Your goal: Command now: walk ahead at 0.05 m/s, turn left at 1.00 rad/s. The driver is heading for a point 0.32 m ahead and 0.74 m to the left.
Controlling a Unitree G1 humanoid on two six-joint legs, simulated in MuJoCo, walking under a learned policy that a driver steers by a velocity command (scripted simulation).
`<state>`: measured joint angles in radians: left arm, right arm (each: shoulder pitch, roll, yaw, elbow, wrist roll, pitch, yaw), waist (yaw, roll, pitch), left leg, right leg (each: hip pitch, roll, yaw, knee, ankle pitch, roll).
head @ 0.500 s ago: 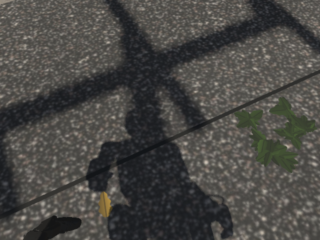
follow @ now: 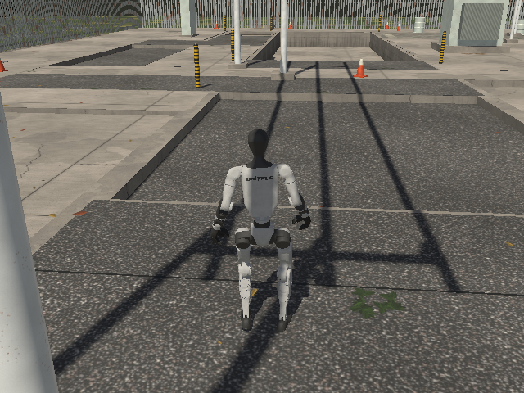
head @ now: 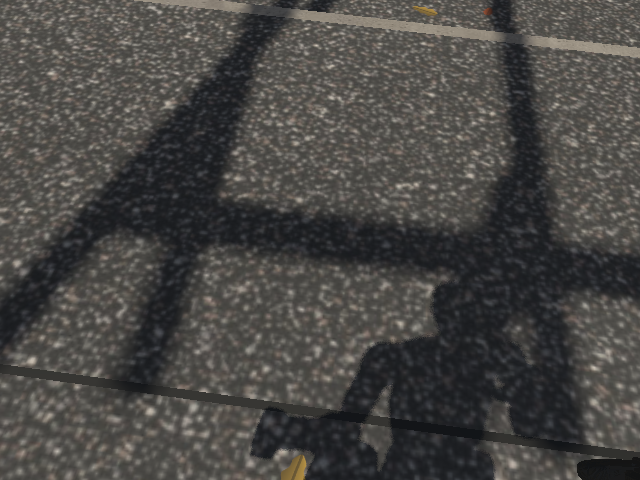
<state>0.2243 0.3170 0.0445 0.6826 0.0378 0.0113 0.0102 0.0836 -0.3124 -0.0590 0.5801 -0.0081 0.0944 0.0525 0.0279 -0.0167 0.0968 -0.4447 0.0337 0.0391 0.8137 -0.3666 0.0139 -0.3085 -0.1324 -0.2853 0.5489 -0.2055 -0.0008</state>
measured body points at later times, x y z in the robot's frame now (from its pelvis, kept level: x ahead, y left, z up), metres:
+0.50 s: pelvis +0.05 -0.01 +0.00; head +0.09 +0.00 +0.45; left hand +0.09 +0.31 -0.08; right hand +0.29 -0.22 -0.11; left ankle +0.03 +0.10 -0.72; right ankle +0.12 -0.09 -0.73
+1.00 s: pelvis +0.12 +0.13 +0.00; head +0.13 +0.16 +0.45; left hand -0.12 +0.28 -0.13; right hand +0.45 +0.14 -0.07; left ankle +0.08 +0.22 -0.73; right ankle +0.12 -0.08 -0.71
